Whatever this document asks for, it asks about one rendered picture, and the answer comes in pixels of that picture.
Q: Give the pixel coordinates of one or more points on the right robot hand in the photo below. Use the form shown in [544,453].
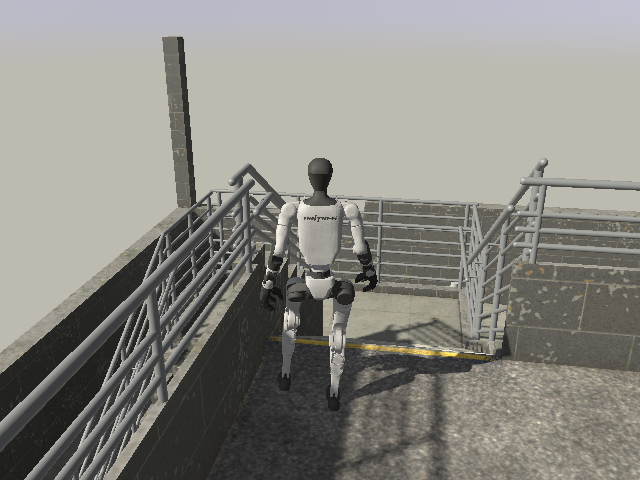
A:
[373,281]

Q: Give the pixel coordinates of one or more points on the humanoid robot torso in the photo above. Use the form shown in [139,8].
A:
[320,234]

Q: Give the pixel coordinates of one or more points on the left robot hand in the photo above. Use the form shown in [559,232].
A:
[265,297]

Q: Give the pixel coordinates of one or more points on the right robot foot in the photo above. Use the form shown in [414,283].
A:
[333,402]

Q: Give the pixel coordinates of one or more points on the robot right upper arm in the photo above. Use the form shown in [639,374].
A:
[351,211]

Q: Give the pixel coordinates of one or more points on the robot right forearm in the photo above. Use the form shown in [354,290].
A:
[366,262]

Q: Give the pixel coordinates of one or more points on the robot left forearm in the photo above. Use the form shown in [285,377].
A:
[272,270]

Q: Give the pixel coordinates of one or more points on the robot left upper arm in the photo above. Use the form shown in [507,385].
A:
[288,211]

